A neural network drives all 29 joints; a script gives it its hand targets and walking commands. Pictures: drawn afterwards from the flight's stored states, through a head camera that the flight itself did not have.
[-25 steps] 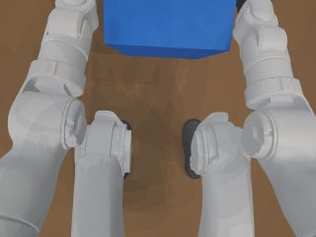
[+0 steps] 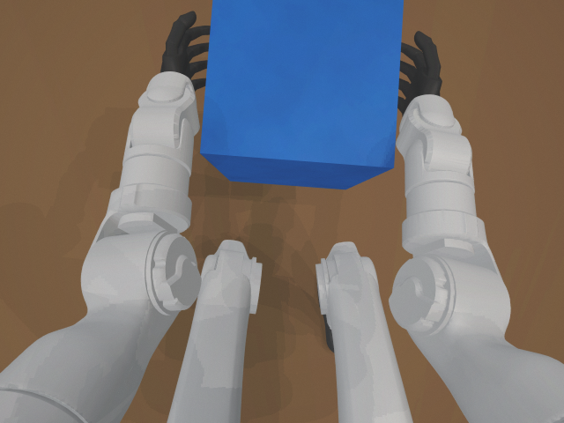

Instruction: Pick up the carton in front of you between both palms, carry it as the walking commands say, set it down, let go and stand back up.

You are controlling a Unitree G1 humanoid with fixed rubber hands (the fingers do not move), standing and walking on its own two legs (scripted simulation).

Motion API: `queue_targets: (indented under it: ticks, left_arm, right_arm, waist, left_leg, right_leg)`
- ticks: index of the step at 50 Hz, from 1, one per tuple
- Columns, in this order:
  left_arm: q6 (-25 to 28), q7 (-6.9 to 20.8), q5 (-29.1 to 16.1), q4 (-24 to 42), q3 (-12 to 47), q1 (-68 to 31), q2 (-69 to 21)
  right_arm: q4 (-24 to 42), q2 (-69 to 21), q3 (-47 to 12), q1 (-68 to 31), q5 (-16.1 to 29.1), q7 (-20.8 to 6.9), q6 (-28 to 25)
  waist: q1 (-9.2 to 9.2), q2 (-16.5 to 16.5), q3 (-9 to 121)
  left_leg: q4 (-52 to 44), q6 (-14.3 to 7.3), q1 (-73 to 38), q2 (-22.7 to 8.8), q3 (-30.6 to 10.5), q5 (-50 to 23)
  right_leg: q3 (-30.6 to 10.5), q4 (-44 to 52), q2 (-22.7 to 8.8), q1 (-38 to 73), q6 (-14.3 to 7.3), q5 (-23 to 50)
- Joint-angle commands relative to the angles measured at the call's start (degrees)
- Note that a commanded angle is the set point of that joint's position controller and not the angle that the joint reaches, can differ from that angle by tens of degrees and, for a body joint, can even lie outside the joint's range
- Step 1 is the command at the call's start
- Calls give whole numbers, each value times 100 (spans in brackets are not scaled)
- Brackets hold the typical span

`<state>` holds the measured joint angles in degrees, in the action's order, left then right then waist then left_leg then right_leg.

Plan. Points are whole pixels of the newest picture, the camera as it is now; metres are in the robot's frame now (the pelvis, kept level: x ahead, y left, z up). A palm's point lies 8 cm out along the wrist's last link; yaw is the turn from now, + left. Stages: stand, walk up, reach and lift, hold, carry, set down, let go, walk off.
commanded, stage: reach and lift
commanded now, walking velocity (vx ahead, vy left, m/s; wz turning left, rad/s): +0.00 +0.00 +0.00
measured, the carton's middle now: (296, 108) +0.51 +0.00 -0.13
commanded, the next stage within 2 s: none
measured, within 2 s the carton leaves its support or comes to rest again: neither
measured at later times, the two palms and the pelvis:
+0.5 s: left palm (120, 45) +0.47 +0.15 +0.09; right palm (499, 68) +0.46 -0.15 +0.09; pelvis +0.05 +0.00 +0.13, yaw +1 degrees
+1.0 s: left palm out of the picture +0.42 +0.15 +0.24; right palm out of the picture +0.42 -0.15 +0.24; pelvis +0.10 +0.00 +0.26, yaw +1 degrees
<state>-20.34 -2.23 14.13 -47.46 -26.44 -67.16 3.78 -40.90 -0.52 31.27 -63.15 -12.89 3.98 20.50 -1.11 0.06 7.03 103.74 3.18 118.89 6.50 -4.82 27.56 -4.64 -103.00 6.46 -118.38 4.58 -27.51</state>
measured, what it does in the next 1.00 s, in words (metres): rises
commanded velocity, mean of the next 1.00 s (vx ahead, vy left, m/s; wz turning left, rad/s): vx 0.00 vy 0.00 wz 0.00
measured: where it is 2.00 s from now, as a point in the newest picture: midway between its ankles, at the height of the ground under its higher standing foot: (283, 324)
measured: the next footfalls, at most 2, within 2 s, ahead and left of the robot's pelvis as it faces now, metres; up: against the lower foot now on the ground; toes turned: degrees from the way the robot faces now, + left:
none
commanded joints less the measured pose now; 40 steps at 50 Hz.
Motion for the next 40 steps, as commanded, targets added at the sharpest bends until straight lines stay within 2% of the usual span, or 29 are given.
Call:
queue_targets:
  ticks: [1, 6, 12, 27, 40]
  left_arm:
    - [28, 1429, -843, 12, 2426, -3397, -6134]
    - [-68, 1473, -1157, 510, 3014, -3031, -6504]
    - [-79, 1443, -1366, 784, 3491, -2367, -6745]
    - [189, 1327, -1136, 706, 3535, -609, -6940]
    - [300, 1313, -1036, 1116, 3917, 872, -6968]
  right_arm:
    - [-133, -5904, -2970, -3968, 879, -1477, 6]
    - [210, -6172, -3475, -3510, 1106, -1519, 91]
    - [390, -6353, -3902, -2768, 1256, -1514, 83]
    - [213, -6495, -3993, -1001, 1031, -1490, -170]
    - [468, -6554, -4331, 538, 895, -1488, -283]
  waist:
    - [47, -100, 6049]
    - [14, -149, 6499]
    - [-18, -213, 6197]
    - [35, -83, 4660]
    - [62, -77, 3626]
  left_leg:
    - [-1350, -255, -3590, 344, 966, -403]
    - [-1653, -181, -4282, 348, 947, -915]
    - [-2121, -112, -4846, 356, 831, -1199]
    - [-3750, -179, -6402, 283, 424, -1327]
    - [-5351, -226, -8219, 119, 113, -1997]
  right_leg:
    - [1069, 1237, 358, 3282, -230, 384]
    - [1014, 1553, 359, 3952, -213, 860]
    - [872, 2014, 363, 4544, -220, 1159]
    - [495, 3653, 308, 6055, -285, 1253]
    - [141, 5254, 136, 8007, -369, 1960]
